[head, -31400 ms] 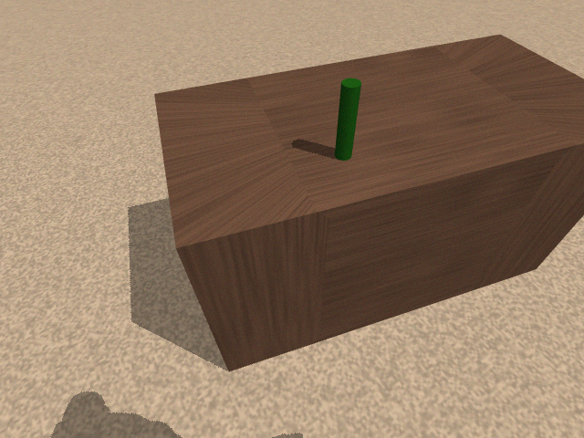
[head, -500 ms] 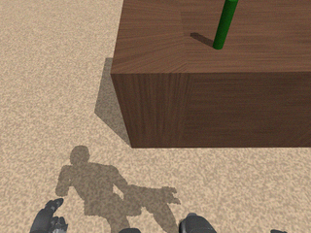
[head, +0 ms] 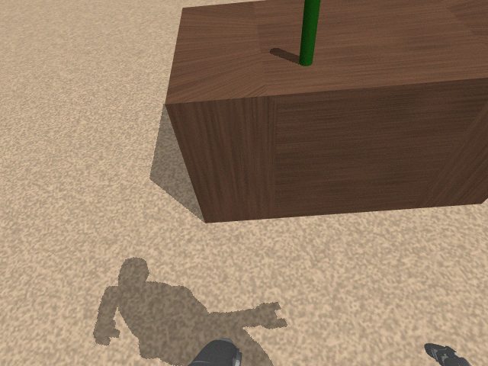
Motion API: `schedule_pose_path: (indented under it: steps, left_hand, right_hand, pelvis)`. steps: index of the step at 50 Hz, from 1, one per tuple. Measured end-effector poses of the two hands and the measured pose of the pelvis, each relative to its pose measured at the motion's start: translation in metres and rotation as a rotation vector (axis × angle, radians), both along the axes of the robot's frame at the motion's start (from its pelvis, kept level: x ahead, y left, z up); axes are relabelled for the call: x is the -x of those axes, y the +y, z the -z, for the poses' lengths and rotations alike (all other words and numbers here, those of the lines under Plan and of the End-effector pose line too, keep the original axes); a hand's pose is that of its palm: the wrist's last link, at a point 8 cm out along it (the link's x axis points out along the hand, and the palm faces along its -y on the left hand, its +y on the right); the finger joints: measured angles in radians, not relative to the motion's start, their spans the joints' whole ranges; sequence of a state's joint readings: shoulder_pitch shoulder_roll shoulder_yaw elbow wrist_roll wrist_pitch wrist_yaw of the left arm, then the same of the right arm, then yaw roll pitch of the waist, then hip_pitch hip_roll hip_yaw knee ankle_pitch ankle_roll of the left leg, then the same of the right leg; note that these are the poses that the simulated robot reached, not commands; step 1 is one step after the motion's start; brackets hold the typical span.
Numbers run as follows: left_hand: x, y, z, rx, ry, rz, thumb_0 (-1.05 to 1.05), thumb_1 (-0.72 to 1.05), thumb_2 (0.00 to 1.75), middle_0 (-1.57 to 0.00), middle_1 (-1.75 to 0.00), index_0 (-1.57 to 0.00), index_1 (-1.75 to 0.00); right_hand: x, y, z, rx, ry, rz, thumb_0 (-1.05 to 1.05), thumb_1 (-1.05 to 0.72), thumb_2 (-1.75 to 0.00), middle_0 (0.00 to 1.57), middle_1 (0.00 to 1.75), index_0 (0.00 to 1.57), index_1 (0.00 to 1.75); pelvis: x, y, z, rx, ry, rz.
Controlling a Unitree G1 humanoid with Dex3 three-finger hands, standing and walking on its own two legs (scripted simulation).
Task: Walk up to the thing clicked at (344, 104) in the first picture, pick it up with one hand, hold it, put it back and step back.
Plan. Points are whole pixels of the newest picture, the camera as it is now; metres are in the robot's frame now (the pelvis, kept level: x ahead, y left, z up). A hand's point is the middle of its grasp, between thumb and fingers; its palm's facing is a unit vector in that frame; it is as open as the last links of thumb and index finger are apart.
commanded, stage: step back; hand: right
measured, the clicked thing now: (309, 32) +0.97 -0.13 +0.03
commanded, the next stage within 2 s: stand in 1.50 s
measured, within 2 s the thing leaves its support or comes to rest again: neither
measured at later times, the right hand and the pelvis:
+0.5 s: hand out of the picture -0.03 -0.27 -0.13, palm faces -0.08 +0.91 -0.41, open 7.4 cm; pelvis -0.17 -0.01 -0.01, yaw +1 degrees
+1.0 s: hand out of the picture -0.14 -0.26 -0.14, palm faces -0.08 +0.93 -0.37, open 7.4 cm; pelvis -0.20 +0.00 +0.00, yaw +4 degrees
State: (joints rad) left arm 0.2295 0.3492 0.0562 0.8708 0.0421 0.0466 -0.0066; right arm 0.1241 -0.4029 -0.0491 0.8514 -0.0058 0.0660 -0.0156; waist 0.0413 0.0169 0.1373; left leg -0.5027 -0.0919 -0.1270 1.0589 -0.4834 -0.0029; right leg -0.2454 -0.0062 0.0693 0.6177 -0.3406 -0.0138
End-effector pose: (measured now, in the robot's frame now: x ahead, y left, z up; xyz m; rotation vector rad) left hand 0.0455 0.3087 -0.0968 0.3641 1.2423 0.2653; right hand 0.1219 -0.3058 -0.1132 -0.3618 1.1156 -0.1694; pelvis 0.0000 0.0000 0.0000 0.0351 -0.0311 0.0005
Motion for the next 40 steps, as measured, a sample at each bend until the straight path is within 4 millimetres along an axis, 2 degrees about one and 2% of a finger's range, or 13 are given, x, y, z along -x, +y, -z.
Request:
schedule_pose_path:
  steps: [6,10,12,16,21,24,28,31,33,37,40]
  left_hand:
    - [0.014,0.010,-0.006,-0.041,-0.083,0.001,0.00,0.90,0.90,-0.20,-0.30,-0.21,-0.30]
    - [0.028,0.023,0.007,-0.038,-0.150,-0.011,0.00,0.90,0.90,-0.20,-0.30,-0.21,-0.30]
    - [0.040,0.025,0.015,-0.024,-0.152,-0.018,0.00,0.90,0.90,-0.20,-0.30,-0.20,-0.30]
    - [0.073,0.017,0.017,0.019,-0.108,-0.031,0.00,0.90,0.90,-0.20,-0.30,-0.20,-0.30]
    - [0.120,0.007,0.017,0.044,-0.073,-0.029,0.00,0.90,0.90,-0.20,-0.30,-0.20,-0.30]
    - [0.150,-0.001,0.021,0.041,-0.039,-0.009,0.00,0.90,0.90,-0.20,-0.30,-0.20,-0.30]
    - [0.191,-0.015,0.022,0.023,0.007,0.001,0.00,0.90,0.90,-0.20,-0.30,-0.20,-0.30]
    - [0.219,-0.023,0.013,0.020,0.018,-0.017,0.00,0.90,0.90,-0.20,-0.30,-0.20,-0.30]
    - [0.231,-0.024,0.007,0.013,0.025,-0.032,0.00,0.90,0.90,-0.20,-0.30,-0.21,-0.30]
    - [0.236,-0.019,0.001,0.002,-0.002,-0.051,0.01,0.90,0.90,-0.20,-0.30,-0.21,-0.30]
    - [0.235,-0.008,0.002,0.000,-0.037,-0.060,0.01,0.90,0.90,-0.20,-0.30,-0.21,-0.30]
  right_hand:
    - [0.055,0.001,0.009,0.020,0.074,-0.031,0.00,-0.90,-0.90,0.20,0.30,0.20,0.30]
    - [0.086,0.010,0.016,0.044,0.111,-0.069,0.00,-0.90,-0.90,0.20,0.30,0.20,0.30]
    - [0.103,0.017,0.012,0.042,0.121,-0.073,0.00,-0.90,-0.90,0.20,0.30,0.20,0.30]
    - [0.128,0.019,-0.004,0.040,0.097,-0.076,0.00,-0.90,-0.90,0.21,0.30,0.21,0.30]
    - [0.143,0.008,-0.020,0.057,0.023,-0.072,0.00,-0.90,-0.90,0.21,0.30,0.21,0.30]
    - [0.151,-0.002,-0.021,0.052,-0.030,-0.063,0.00,-0.90,-0.90,0.21,0.30,0.21,0.30]
    - [0.171,-0.020,-0.011,0.035,-0.069,-0.033,0.00,-0.90,-0.90,0.21,0.30,0.21,0.30]
    - [0.196,-0.024,-0.007,0.015,-0.034,-0.008,0.00,-0.90,-0.90,0.20,0.30,0.20,0.30]
    - [0.213,-0.026,-0.006,-0.003,-0.005,0.008,0.00,-0.90,-0.90,0.20,0.30,0.20,0.30]
    - [0.243,-0.027,0.003,-0.003,0.071,0.009,0.00,-0.90,-0.90,0.20,0.30,0.20,0.30]
    - [0.258,-0.020,0.008,0.002,0.133,-0.014,0.00,-0.90,-0.90,0.20,0.30,0.20,0.30]
  pelvis:
    - [0.038,0.001,0.003,0.015,0.013,-0.057]
    - [0.070,0.005,0.015,0.025,-0.006,-0.105]
    - [0.087,0.006,0.015,-0.013,-0.026,-0.086]
    - [0.111,0.006,0.005,0.044,-0.025,-0.092]
    - [0.142,-0.001,0.000,0.055,0.003,-0.059]
    - [0.160,-0.008,0.003,0.039,0.007,-0.033]
    - [0.183,-0.019,0.010,0.067,-0.023,-0.009]
    - [0.190,-0.023,0.004,0.046,-0.023,0.001]
    - [0.192,-0.024,0.000,0.023,-0.022,0.011]
    - [0.199,-0.020,-0.002,0.031,-0.020,-0.032]
    - [0.203,-0.015,0.001,0.040,-0.020,-0.067]
